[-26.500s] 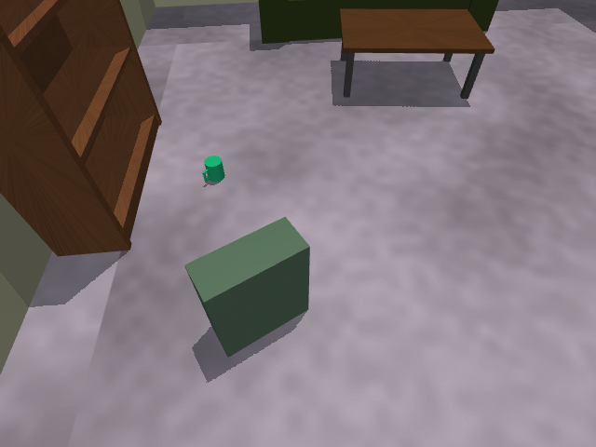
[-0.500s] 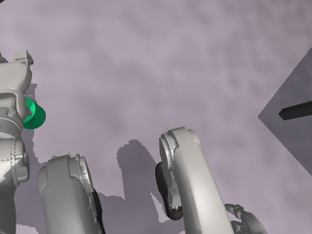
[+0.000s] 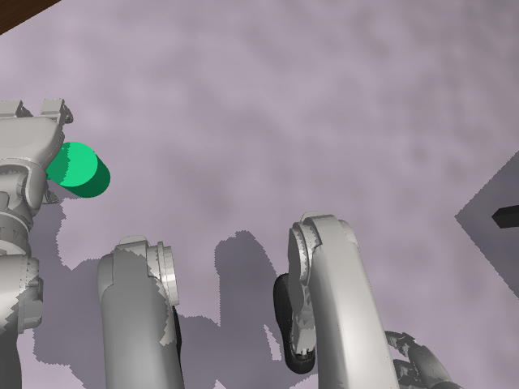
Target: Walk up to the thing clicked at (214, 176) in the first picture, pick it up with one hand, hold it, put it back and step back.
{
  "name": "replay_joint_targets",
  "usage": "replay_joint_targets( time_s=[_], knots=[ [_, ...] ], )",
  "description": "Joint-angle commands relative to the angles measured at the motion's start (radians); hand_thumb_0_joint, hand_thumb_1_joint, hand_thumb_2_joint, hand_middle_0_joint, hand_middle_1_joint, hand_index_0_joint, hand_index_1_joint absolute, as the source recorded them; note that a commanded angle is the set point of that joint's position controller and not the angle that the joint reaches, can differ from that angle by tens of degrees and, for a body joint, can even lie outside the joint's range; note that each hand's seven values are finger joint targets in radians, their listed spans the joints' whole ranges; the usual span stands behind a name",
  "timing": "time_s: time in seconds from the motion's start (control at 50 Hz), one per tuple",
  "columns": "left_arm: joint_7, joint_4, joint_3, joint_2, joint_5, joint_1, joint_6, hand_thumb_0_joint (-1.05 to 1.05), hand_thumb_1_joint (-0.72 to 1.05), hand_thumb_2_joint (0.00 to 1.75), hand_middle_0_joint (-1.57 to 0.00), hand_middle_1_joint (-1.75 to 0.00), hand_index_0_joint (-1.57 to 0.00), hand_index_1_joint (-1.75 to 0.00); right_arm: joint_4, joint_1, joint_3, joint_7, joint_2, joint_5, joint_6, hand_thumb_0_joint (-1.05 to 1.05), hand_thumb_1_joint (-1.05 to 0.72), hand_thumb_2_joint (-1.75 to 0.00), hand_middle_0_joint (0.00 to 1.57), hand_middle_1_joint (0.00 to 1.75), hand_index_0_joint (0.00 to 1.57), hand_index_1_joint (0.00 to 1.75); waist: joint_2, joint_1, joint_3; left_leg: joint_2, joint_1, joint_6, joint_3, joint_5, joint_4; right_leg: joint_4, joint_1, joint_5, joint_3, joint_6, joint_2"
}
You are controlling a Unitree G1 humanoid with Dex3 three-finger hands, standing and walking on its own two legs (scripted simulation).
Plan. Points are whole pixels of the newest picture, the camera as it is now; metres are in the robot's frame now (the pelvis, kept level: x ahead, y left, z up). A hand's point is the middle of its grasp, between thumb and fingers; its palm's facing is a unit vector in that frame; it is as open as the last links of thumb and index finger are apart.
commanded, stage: close in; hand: left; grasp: from above
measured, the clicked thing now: (71, 172) +0.47 +0.30 -0.28
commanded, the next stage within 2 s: rest palm in 0.02 s
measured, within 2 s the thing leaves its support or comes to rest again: neither
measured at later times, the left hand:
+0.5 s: hand (66, 165) +0.47 +0.29 -0.22, palm faces -0.46 -0.08 -0.88, open 14.1 cm
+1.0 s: hand (72, 168) +0.47 +0.28 -0.24, palm faces -0.44 -0.12 -0.89, open 13.9 cm
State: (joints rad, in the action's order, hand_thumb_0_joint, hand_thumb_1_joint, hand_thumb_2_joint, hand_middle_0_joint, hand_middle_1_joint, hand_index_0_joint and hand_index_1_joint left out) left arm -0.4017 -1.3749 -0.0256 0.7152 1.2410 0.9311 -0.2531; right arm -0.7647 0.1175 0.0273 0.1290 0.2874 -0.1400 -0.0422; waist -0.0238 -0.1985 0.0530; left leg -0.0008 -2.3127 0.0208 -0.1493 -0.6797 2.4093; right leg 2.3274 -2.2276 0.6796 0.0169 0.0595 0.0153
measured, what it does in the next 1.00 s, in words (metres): stands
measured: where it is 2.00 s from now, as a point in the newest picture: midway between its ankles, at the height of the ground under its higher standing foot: (233, 354)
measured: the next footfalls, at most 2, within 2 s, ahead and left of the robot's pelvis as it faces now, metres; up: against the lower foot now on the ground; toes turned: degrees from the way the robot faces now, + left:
none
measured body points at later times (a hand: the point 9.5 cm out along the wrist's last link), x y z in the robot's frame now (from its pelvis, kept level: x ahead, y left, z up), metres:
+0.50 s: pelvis +0.00 +0.00 -0.02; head +0.26 +0.07 +0.34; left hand +0.49 +0.29 -0.17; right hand +0.00 -0.27 -0.11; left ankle +0.08 +0.13 -0.30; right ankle +0.10 -0.14 -0.30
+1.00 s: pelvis +0.00 +0.00 -0.03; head +0.27 +0.08 +0.33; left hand +0.49 +0.29 -0.19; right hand +0.04 -0.27 -0.11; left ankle +0.08 +0.13 -0.30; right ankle +0.10 -0.14 -0.30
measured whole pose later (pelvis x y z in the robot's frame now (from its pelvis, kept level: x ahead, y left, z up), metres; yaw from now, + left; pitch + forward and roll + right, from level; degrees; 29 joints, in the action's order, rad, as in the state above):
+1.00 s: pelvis +0.00 +0.00 -0.03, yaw -4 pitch +30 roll -11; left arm -0.56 -1.68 -0.18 0.89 1.31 1.01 -0.22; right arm -0.73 0.12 0.16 0.23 0.31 -0.26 -0.17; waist -0.07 -0.33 -0.07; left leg -0.01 -2.37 0.03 -0.23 -0.71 2.54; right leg 2.41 -2.27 0.67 0.07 0.08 -0.02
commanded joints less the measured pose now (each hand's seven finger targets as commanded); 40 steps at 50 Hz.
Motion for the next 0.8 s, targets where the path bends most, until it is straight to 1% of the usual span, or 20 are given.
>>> replay_joint_targets(
  time_s=[0.0, 0.08, 0.12, 0.14, 0.2, 0.26, 0.3, 0.32, 0.34, 0.36, 0.38, 0.4, 0.42, 0.5, 0.56, 0.64, 0.68, 0.7, 0.74, 0.78],
  knots=[
    [-0.087, -0.062, -0.019, 0.193, 0.043, 0.408, 0.042, 0.00, -0.53, 1.03, -0.07, -1.04, -0.08, -1.04, -0.017, 0.247, -0.052, -0.012, 0.253, -0.005, -0.008, 0.00, -0.90, -0.90, 0.20, 0.30, 0.20, 0.30, 0.292, -0.103, 0.553, 0.008, 0.509, -0.036, 0.095, 0.133, -0.258, -0.223, 0.182, -0.188, 0.158, -0.090, -0.034],
    [-0.082, -0.153, -0.042, 0.228, 0.055, 0.361, 0.083, 0.00, -0.53, 0.99, -0.07, -1.05, -0.08, -1.03, 0.016, 0.212, -0.024, -0.001, 0.252, -0.013, -0.018, 0.00, -0.90, -0.90, 0.20, 0.30, 0.20, 0.30, 0.310, -0.084, 0.556, 0.015, 0.508, -0.038, 0.103, 0.154, -0.259, -0.206, 0.226, -0.208, 0.157, -0.090, -0.034],
    [-0.078, -0.118, -0.068, 0.266, 0.056, 0.375, 0.097, 0.00, -0.54, 0.99, -0.06, -1.02, -0.06, -1.02, 0.031, 0.204, -0.018, 0.002, 0.255, -0.016, -0.020, 0.00, -0.90, -0.90, 0.20, 0.30, 0.20, 0.30, 0.336, -0.072, 0.622, 0.016, 0.542, -0.038, 0.103, 0.184, -0.260, -0.196, 0.254, -0.234, 0.154, -0.090, -0.034],
    [-0.080, -0.093, -0.088, 0.290, 0.048, 0.403, 0.098, 0.00, -0.53, 0.99, -0.06, -1.02, -0.06, -1.02, 0.041, 0.202, -0.018, 0.003, 0.261, -0.018, -0.021, 0.00, -0.90, -0.90, 0.20, 0.30, 0.20, 0.30, 0.346, -0.077, 0.645, 0.014, 0.539, -0.038, 0.100, 0.182, -0.259, -0.192, 0.258, -0.232, 0.154, -0.089, -0.032],
    [-0.078, -0.130, -0.069, 0.257, 0.044, 0.393, 0.099, 0.00, -0.54, 0.99, -0.06, -1.01, -0.06, -1.01, 0.049, 0.201, -0.005, 0.009, 0.258, -0.027, -0.023, 0.00, -0.90, -0.90, 0.20, 0.30, 0.20, 0.30, 0.300, -0.115, 0.607, 0.012, 0.486, -0.047, 0.101, 0.169, -0.229, -0.203, 0.268, -0.232, 0.153, -0.086, -0.042],
    [-0.085, -0.066, -0.128, 0.353, 0.032, 0.416, 0.075, 0.00, -0.54, 1.00, -0.06, -1.01, -0.06, -1.01, 0.056, 0.208, -0.002, 0.010, 0.268, -0.032, -0.035, 0.00, -0.90, -0.90, 0.20, 0.30, 0.20, 0.30, 0.322, -0.103, 0.608, 0.011, 0.461, -0.049, 0.101, 0.152, -0.213, -0.195, 0.281, -0.214, 0.147, -0.087, -0.043],
    [-0.089, -0.083, -0.136, 0.352, 0.036, 0.394, 0.061, 0.00, -0.54, 0.99, -0.06, -1.01, -0.06, -1.01, 0.047, 0.222, 0.003, 0.012, 0.268, -0.041, -0.040, 0.00, -0.90, -0.90, 0.20, 0.30, 0.20, 0.30, 0.320, -0.116, 0.590, 0.008, 0.452, -0.048, 0.102, 0.144, -0.198, -0.187, 0.282, -0.209, 0.149, -0.085, -0.044],
    [-0.087, -0.069, -0.118, 0.332, 0.045, 0.408, 0.051, 0.00, -0.54, 0.99, -0.06, -1.01, -0.06, -1.01, 0.049, 0.227, 0.006, 0.016, 0.268, -0.048, -0.046, 0.00, -0.90, -0.90, 0.20, 0.30, 0.20, 0.30, 0.328, -0.130, 0.586, 0.009, 0.459, -0.047, 0.103, 0.147, -0.193, -0.185, 0.278, -0.211, 0.150, -0.083, -0.045],
    [-0.093, -0.066, -0.139, 0.355, 0.039, 0.395, 0.041, 0.00, -0.54, 0.99, -0.06, -1.00, -0.06, -1.01, 0.040, 0.234, 0.004, 0.018, 0.269, -0.050, -0.046, 0.00, -0.89, -0.90, 0.20, 0.30, 0.20, 0.30, 0.334, -0.126, 0.600, 0.007, 0.456, -0.045, 0.098, 0.138, -0.190, -0.184, 0.281, -0.200, 0.155, -0.084, -0.048],
    [-0.090, -0.091, -0.099, 0.300, 0.037, 0.374, 0.036, 0.00, -0.54, 1.00, -0.06, -0.99, -0.06, -1.00, 0.034, 0.240, 0.009, 0.021, 0.263, -0.049, -0.050, 0.00, -0.89, -0.90, 0.20, 0.30, 0.20, 0.30, 0.333, -0.129, 0.591, 0.010, 0.459, -0.044, 0.094, 0.132, -0.191, -0.178, 0.259, -0.194, 0.159, -0.085, -0.048],
    [-0.097, -0.042, -0.127, 0.340, 0.027, 0.416, 0.022, 0.00, -0.53, 0.99, -0.06, -1.00, -0.06, -1.00, 0.042, 0.236, 0.007, 0.023, 0.272, -0.056, -0.056, 0.00, -0.89, -0.90, 0.20, 0.30, 0.20, 0.30, 0.344, -0.141, 0.594, 0.006, 0.475, -0.044, 0.089, 0.136, -0.185, -0.176, 0.258, -0.200, 0.168, -0.081, -0.048],
    [-0.103, -0.030, -0.140, 0.363, 0.038, 0.372, 0.015, 0.00, -0.53, 0.99, -0.06, -1.00, -0.06, -1.00, 0.037, 0.246, 0.008, 0.022, 0.278, -0.061, -0.056, 0.00, -0.89, -0.90, 0.20, 0.30, 0.20, 0.30, 0.373, -0.119, 0.618, 0.007, 0.490, -0.041, 0.089, 0.148, -0.190, -0.173, 0.272, -0.206, 0.169, -0.081, -0.047],
    [-0.102, -0.061, -0.124, 0.336, 0.033, 0.354, 0.013, 0.00, -0.55, 1.00, -0.06, -0.99, -0.05, -1.00, 0.029, 0.255, 0.010, 0.027, 0.275, -0.063, -0.059, 0.00, -0.89, -0.90, 0.20, 0.30, 0.20, 0.30, 0.370, -0.131, 0.594, 0.006, 0.493, -0.039, 0.087, 0.151, -0.185, -0.162, 0.257, -0.209, 0.175, -0.080, -0.048],
    [-0.119, -0.065, -0.118, 0.346, 0.046, 0.363, -0.002, 0.00, -0.52, 1.00, -0.06, -1.00, -0.06, -1.00, 0.019, 0.271, 0.021, 0.044, 0.284, -0.080, -0.072, 0.00, -0.89, -0.90, 0.20, 0.30, 0.20, 0.30, 0.375, -0.152, 0.594, 0.002, 0.489, -0.038, 0.087, 0.176, -0.156, -0.157, 0.279, -0.246, 0.181, -0.077, -0.054],
    [-0.149, -0.060, -0.172, 0.406, 0.043, 0.324, -0.009, 0.00, -0.53, 1.03, -0.07, -0.99, -0.06, -1.00, 0.013, 0.268, 0.025, 0.048, 0.292, -0.081, -0.077, 0.00, -0.89, -0.90, 0.20, 0.30, 0.20, 0.30, 0.383, -0.120, 0.603, 0.001, 0.483, -0.035, 0.083, 0.179, -0.163, -0.153, 0.289, -0.244, 0.187, -0.080, -0.056],
    [-0.174, -0.118, -0.150, 0.378, 0.071, 0.324, 0.000, 0.00, -0.52, 1.02, -0.07, -1.00, -0.06, -1.00, 0.013, 0.247, 0.036, 0.065, 0.290, -0.094, -0.084, 0.00, -0.89, -0.90, 0.20, 0.30, 0.20, 0.30, 0.382, -0.142, 0.565, -0.001, 0.461, -0.036, 0.083, 0.180, -0.151, -0.141, 0.275, -0.254, 0.192, -0.080, -0.065],
    [-0.188, -0.133, -0.166, 0.388, 0.063, 0.324, 0.008, 0.00, -0.51, 1.02, -0.07, -0.99, -0.06, -1.00, 0.018, 0.238, 0.038, 0.067, 0.297, -0.097, -0.087, 0.00, -0.88, -0.90, 0.20, 0.30, 0.20, 0.30, 0.363, -0.136, 0.558, -0.001, 0.451, -0.038, 0.078, 0.178, -0.147, -0.140, 0.269, -0.254, 0.195, -0.079, -0.065],
    [-0.189, -0.179, -0.139, 0.366, 0.070, 0.323, 0.017, 0.00, -0.51, 1.02, -0.07, -0.99, -0.06, -1.00, 0.020, 0.233, 0.042, 0.073, 0.297, -0.102, -0.093, 0.00, -0.89, -0.90, 0.20, 0.30, 0.20, 0.30, 0.360, -0.151, 0.527, -0.001, 0.438, -0.040, 0.083, 0.160, -0.136, -0.143, 0.258, -0.246, 0.190, -0.078, -0.064],
    [-0.200, -0.167, -0.159, 0.407, 0.078, 0.343, 0.019, 0.00, -0.51, 1.05, -0.08, -1.00, -0.07, -1.01, 0.020, 0.230, 0.040, 0.076, 0.307, -0.103, -0.102, 0.00, -0.89, -0.90, 0.20, 0.30, 0.20, 0.30, 0.348, -0.148, 0.518, -0.002, 0.423, -0.042, 0.081, 0.148, -0.134, -0.143, 0.260, -0.234, 0.193, -0.078, -0.065],
    [-0.198, -0.186, -0.133, 0.367, 0.066, 0.325, 0.028, 0.00, -0.52, 1.04, -0.08, -1.00, -0.07, -1.01, 0.013, 0.225, 0.047, 0.080, 0.299, -0.105, -0.109, 0.00, -0.89, -0.90, 0.20, 0.30, 0.20, 0.30, 0.355, -0.148, 0.523, -0.003, 0.429, -0.042, 0.081, 0.162, -0.130, -0.146, 0.281, -0.247, 0.189, -0.076, -0.068]
  ],
)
